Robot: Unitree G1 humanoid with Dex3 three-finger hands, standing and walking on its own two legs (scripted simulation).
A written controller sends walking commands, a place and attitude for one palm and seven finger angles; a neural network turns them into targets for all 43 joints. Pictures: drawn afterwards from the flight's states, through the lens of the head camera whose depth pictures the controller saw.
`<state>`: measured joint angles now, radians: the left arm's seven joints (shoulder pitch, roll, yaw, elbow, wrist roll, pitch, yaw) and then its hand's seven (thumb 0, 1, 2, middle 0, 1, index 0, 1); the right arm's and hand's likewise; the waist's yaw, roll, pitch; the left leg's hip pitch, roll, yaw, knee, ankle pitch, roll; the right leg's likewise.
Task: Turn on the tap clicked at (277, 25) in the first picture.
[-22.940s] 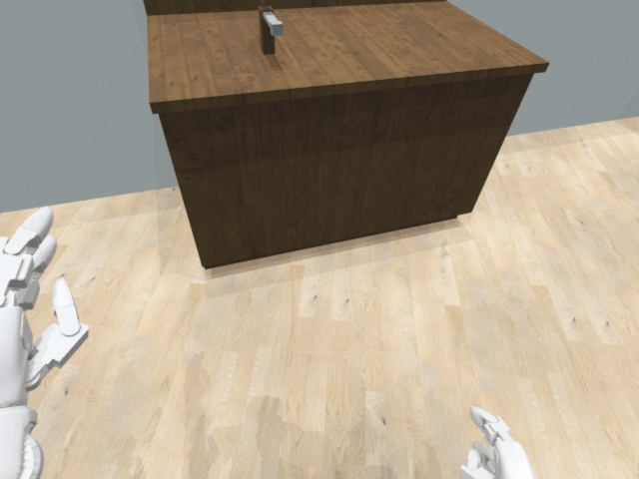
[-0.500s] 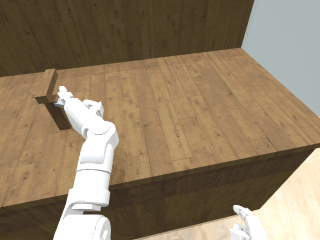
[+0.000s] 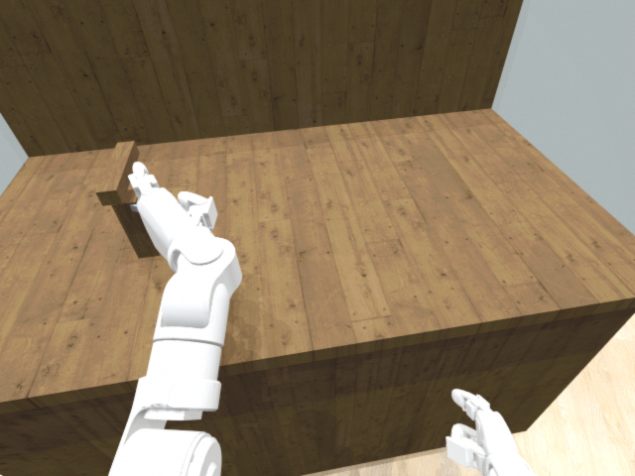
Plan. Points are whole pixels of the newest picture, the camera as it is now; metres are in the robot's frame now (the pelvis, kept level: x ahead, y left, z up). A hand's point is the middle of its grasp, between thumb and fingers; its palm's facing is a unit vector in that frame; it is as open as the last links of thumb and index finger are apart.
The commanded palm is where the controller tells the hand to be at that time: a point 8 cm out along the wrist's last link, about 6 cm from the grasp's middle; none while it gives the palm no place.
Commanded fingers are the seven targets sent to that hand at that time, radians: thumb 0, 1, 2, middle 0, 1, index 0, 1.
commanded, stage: lift the hand up off the lever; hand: left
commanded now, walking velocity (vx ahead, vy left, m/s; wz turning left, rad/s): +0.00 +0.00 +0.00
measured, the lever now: (201, 216) +0.43 +0.24 +0.11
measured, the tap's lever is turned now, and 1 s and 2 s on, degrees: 63 63 63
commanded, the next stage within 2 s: draw the hand back beside the body in 0.18 s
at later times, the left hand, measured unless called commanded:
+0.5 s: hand (233, 219) +0.35 +0.16 +0.17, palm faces +0.37 -0.93 -0.04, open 7.8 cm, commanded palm +0.30 +0.22 +0.18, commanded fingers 0.00 0.90 0.90 -0.16 -0.19 -0.16 -0.19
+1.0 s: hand (167, 278) +0.27 +0.21 +0.16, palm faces +0.25 -0.94 -0.25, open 7.6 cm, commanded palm +0.23 +0.26 +0.17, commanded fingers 0.00 0.90 0.90 -0.19 -0.26 -0.19 -0.26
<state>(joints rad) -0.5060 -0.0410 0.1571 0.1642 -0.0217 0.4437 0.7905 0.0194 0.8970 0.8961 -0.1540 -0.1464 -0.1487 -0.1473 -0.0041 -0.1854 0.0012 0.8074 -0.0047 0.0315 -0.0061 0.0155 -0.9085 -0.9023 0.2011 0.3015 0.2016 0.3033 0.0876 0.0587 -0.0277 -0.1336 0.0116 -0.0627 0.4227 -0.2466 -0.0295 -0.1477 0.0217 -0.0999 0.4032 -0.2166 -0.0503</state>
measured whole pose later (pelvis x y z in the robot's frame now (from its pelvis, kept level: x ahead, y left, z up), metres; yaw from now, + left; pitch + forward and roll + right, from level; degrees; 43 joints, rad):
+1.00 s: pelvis -0.01 +0.02 +0.01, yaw -3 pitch -6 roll +0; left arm 0.13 0.30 0.15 -0.18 -0.08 -0.08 0.11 0.02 0.89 0.90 -0.19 -0.23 -0.18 -0.23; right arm 0.12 -0.19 0.05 0.62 0.02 0.00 -0.05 0.02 -0.91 -0.90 0.20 0.30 0.20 0.30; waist 0.04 0.05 0.06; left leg -0.03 0.01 -0.01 0.34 -0.21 -0.01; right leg -0.06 0.03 -0.04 0.31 -0.15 -0.03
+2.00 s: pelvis -0.01 +0.02 +0.00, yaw -2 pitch -4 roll -1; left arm 0.41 0.34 0.31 -0.41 -0.08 -0.15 0.12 0.02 0.89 0.90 -0.21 -0.30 -0.21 -0.30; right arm 0.14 -0.22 0.03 0.59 0.01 -0.04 -0.05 0.02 -0.91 -0.90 0.20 0.30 0.20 0.30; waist 0.05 0.05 0.05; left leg -0.12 0.01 -0.02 0.43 -0.24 0.00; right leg -0.13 0.02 -0.06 0.36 -0.17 -0.02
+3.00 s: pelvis -0.12 +0.04 -0.02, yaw +1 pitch +2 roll +0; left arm 0.52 0.43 0.39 -0.64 -0.05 -0.20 0.16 0.02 0.88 0.89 -0.22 -0.30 -0.21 -0.30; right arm 0.14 -0.19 -0.01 0.56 0.00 -0.03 -0.06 0.02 -0.91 -0.90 0.20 0.30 0.20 0.30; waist -0.01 -0.07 0.08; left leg -0.41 0.00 -0.01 0.64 -0.26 -0.01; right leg -0.50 -0.01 0.00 0.70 -0.27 0.01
